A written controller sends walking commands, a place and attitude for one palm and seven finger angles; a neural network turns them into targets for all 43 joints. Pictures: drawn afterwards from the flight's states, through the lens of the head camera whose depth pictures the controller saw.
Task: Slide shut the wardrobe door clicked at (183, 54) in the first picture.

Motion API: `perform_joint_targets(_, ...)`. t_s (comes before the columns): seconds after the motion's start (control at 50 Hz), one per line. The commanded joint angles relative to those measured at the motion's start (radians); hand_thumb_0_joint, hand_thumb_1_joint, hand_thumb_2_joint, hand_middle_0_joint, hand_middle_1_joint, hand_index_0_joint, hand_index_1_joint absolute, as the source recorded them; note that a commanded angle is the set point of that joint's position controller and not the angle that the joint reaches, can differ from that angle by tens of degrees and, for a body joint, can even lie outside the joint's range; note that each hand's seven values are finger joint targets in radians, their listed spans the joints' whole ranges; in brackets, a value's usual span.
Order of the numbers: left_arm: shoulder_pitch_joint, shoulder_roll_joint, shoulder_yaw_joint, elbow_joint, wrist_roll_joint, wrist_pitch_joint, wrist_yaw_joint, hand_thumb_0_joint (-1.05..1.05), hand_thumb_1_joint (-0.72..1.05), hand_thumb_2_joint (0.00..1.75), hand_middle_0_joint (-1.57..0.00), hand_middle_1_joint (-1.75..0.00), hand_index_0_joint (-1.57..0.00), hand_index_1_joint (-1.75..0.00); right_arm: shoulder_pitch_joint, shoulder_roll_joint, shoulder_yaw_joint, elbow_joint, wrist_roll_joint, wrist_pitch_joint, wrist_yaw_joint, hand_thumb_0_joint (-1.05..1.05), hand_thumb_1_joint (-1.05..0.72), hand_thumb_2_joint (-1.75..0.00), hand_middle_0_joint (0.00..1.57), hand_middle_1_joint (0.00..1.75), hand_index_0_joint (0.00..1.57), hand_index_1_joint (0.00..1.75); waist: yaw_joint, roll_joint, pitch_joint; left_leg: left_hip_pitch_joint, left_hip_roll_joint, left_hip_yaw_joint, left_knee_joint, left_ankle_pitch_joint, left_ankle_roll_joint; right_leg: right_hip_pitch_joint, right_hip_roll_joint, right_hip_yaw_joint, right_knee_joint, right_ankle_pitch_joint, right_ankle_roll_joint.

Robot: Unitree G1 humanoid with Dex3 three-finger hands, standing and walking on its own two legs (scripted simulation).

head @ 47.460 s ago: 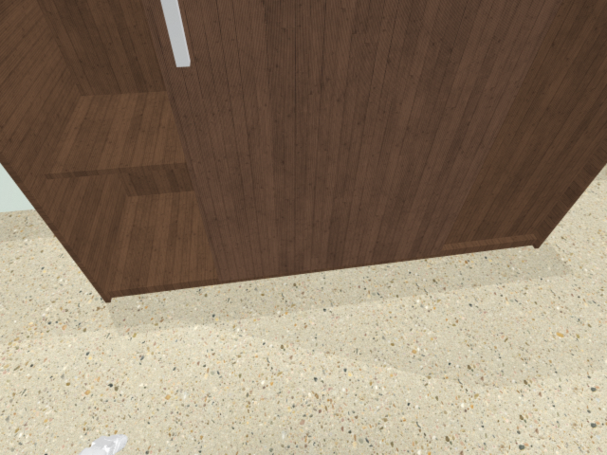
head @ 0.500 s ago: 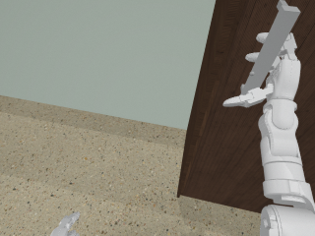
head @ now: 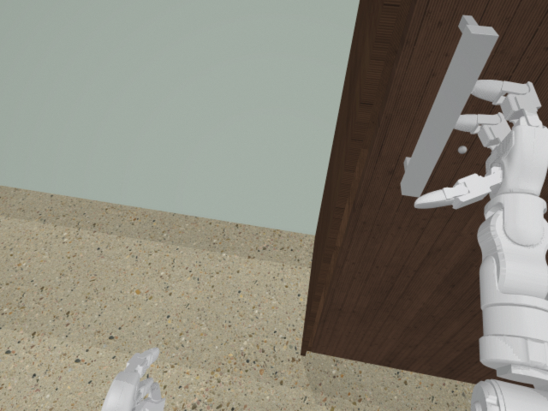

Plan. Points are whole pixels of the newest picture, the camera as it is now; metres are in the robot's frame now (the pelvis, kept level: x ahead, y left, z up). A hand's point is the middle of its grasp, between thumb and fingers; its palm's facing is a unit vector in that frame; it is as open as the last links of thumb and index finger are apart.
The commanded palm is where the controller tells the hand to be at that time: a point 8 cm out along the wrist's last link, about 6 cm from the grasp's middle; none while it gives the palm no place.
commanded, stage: slip the hand off the handle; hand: right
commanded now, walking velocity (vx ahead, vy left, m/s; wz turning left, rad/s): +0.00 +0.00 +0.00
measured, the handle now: (435, 115) +0.43 -0.18 +0.25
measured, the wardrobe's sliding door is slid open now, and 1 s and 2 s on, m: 0.01 0.01 0.01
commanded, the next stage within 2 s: draw the hand back to the body in 0.84 s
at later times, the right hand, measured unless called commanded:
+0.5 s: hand (506, 182) +0.33 -0.24 +0.23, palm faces +0.25 +0.96 -0.08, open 14.7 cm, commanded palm +0.28 -0.28 +0.23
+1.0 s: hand (524, 229) +0.26 -0.22 +0.23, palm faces +0.26 +0.96 -0.09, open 14.7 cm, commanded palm +0.22 -0.26 +0.23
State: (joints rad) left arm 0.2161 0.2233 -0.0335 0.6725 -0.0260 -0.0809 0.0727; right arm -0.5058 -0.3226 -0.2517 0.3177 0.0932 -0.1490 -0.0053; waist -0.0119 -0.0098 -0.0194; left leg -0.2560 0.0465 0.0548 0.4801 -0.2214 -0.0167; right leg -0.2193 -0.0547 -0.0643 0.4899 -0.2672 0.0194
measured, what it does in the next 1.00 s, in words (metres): stands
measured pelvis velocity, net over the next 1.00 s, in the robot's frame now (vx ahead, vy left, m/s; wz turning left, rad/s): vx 0.00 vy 0.00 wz -0.04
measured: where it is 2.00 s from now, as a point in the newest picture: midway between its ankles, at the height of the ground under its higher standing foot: outside the picture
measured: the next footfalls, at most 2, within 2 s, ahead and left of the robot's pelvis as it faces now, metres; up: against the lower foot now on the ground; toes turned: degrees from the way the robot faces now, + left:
none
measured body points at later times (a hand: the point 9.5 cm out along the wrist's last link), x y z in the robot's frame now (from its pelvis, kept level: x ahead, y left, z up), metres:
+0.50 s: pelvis +0.00 +0.00 +0.00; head -0.01 +0.01 +0.45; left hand +0.16 +0.24 -0.09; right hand +0.31 -0.29 +0.23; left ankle +0.02 +0.13 -0.74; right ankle -0.01 -0.13 -0.74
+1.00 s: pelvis +0.00 +0.00 +0.00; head -0.03 +0.01 +0.45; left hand +0.22 +0.20 -0.07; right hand +0.24 -0.27 +0.23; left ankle +0.02 +0.13 -0.74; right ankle -0.01 -0.13 -0.74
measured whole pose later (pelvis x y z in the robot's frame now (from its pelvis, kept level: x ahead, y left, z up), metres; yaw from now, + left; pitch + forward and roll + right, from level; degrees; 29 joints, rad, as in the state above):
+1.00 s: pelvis +0.00 +0.00 +0.00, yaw -2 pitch -3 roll +0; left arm 0.17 0.22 -0.07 0.65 -0.03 -0.16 0.08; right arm -0.05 -0.28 -0.29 -0.24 0.22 -0.01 0.09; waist -0.09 -0.04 -0.03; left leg -0.19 0.05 0.09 0.50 -0.26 -0.02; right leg -0.17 -0.05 -0.03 0.53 -0.29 0.02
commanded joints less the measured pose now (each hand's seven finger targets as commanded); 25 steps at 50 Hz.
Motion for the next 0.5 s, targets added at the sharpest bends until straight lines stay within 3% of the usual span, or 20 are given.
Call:
perform_joint_targets(0.0,-0.055,0.140,0.052,-0.123,-0.008,-0.050,0.020,0.00,0.90,0.90,-0.20,-0.30,-0.20,-0.30,-0.452,-0.276,-0.126,-0.169,0.027,-0.066,0.015,0.00,0.55,-0.20,0.25,1.15,0.25,1.15,0.002,-0.009,-0.261,0.099,-0.037,-0.025,-0.042,0.184,0.034,0.039,0.043,0.018,-0.048,0.195,-0.034)
perform_joint_targets(0.02,-0.053,0.143,0.053,-0.124,-0.008,-0.049,0.020,0.00,0.90,0.90,-0.20,-0.30,-0.20,-0.30,-0.427,-0.300,-0.157,-0.167,0.035,-0.070,0.024,0.00,0.55,-0.20,0.25,1.15,0.25,1.15,-0.007,-0.005,-0.276,0.112,-0.038,-0.025,-0.038,0.190,0.036,0.033,0.042,0.017,-0.046,0.201,-0.035)
perform_joint_targets(0.08,-0.053,0.146,0.053,-0.126,-0.011,-0.053,0.020,0.00,0.90,0.90,-0.20,-0.30,-0.20,-0.30,-0.419,-0.305,-0.166,-0.149,0.055,-0.076,0.051,0.00,0.55,-0.20,0.25,1.15,0.25,1.15,-0.006,-0.006,-0.268,0.101,-0.037,-0.024,-0.031,0.189,0.033,0.018,0.045,0.016,-0.041,0.193,-0.034)
perform_joint_targets(0.12,-0.045,0.151,0.055,-0.128,-0.010,-0.053,0.021,0.00,0.90,0.90,-0.20,-0.30,-0.20,-0.30,-0.388,-0.353,-0.221,-0.147,0.064,-0.082,0.060,0.00,0.55,-0.20,0.25,1.15,0.25,1.15,-0.019,0.006,-0.275,0.118,-0.037,-0.024,-0.024,0.201,0.034,0.002,0.043,0.016,-0.038,0.204,-0.035)
perform_joint_targets(0.22,-0.070,0.142,0.059,-0.170,-0.014,-0.069,0.004,0.00,0.90,0.90,-0.20,-0.30,-0.20,-0.30,-0.283,-0.259,-0.158,-0.296,0.082,-0.089,0.087,0.00,0.55,-0.20,0.25,1.15,0.25,1.15,-0.030,-0.028,-0.303,0.119,-0.041,-0.019,-0.003,0.227,0.036,0.029,0.044,0.010,-0.028,0.233,-0.035)
perform_joint_targets(0.3,-0.076,0.152,0.059,-0.168,-0.018,-0.075,0.010,0.00,0.90,0.90,-0.20,-0.30,-0.20,-0.30,-0.233,-0.270,-0.161,-0.320,0.086,-0.061,0.096,0.00,0.55,-0.20,0.25,1.15,0.25,1.15,-0.019,-0.002,-0.241,0.078,-0.043,-0.019,-0.023,0.157,0.029,0.013,0.042,0.014,-0.035,0.169,-0.037)
perform_joint_targets(0.34,-0.090,0.147,0.058,-0.175,-0.016,-0.082,0.012,0.00,0.90,0.90,-0.20,-0.30,-0.20,-0.30,-0.233,-0.262,-0.161,-0.400,0.094,-0.060,0.099,0.00,0.55,-0.20,0.25,1.15,0.25,1.15,-0.026,-0.041,-0.273,0.089,-0.041,-0.021,-0.019,0.159,0.032,0.035,0.045,0.015,-0.033,0.176,-0.037)
perform_joint_targets(0.4,-0.107,0.142,0.051,-0.174,-0.014,-0.093,0.016,0.00,0.90,0.90,-0.20,-0.30,-0.20,-0.30,-0.168,-0.266,-0.180,-0.441,0.104,-0.051,0.099,0.00,0.55,-0.20,0.25,1.15,0.25,1.15,-0.034,-0.040,-0.255,0.089,-0.044,-0.016,-0.020,0.141,0.033,0.035,0.045,0.018,-0.035,0.167,-0.035)
perform_joint_targets(0.44,-0.116,0.136,0.045,-0.175,-0.015,-0.101,0.015,0.00,0.90,0.90,-0.20,-0.30,-0.20,-0.30,-0.152,-0.214,-0.134,-0.463,0.109,-0.042,0.101,0.00,0.55,-0.20,0.25,1.15,0.25,1.15,-0.027,-0.037,-0.225,0.069,-0.044,-0.011,-0.024,0.129,0.031,0.034,0.044,0.024,-0.035,0.156,-0.035)
perform_joint_targets(0.48,-0.118,0.134,0.043,-0.174,-0.014,-0.109,0.018,0.00,0.90,0.90,-0.20,-0.30,-0.20,-0.30,-0.120,-0.214,-0.136,-0.476,0.111,-0.031,0.100,0.00,0.55,-0.20,0.25,1.15,0.25,1.15,-0.031,-0.028,-0.213,0.064,-0.046,-0.009,-0.027,0.109,0.031,0.037,0.045,0.031,-0.039,0.140,-0.034)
